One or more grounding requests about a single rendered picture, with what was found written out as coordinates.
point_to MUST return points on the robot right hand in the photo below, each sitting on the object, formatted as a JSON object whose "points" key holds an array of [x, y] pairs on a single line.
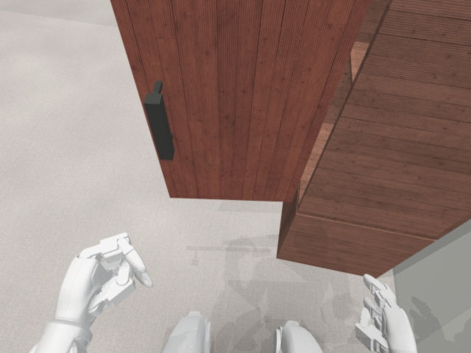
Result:
{"points": [[391, 322]]}

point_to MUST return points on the right robot thigh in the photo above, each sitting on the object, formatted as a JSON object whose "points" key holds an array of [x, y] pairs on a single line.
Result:
{"points": [[294, 339]]}

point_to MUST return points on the robot thigh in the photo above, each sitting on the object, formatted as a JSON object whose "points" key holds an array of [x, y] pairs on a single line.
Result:
{"points": [[294, 339], [192, 334]]}

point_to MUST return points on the robot left forearm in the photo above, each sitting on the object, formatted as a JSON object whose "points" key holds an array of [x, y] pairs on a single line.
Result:
{"points": [[63, 337]]}

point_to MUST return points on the robot left hand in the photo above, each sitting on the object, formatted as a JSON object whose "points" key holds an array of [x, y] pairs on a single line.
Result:
{"points": [[78, 300]]}

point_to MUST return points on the cupboard door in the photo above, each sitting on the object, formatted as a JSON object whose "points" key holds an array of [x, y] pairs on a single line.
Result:
{"points": [[246, 86]]}

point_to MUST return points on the left robot thigh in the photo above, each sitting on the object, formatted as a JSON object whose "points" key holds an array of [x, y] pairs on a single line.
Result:
{"points": [[192, 334]]}

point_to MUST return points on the handle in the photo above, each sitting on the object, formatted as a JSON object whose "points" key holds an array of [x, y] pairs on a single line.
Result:
{"points": [[156, 113]]}

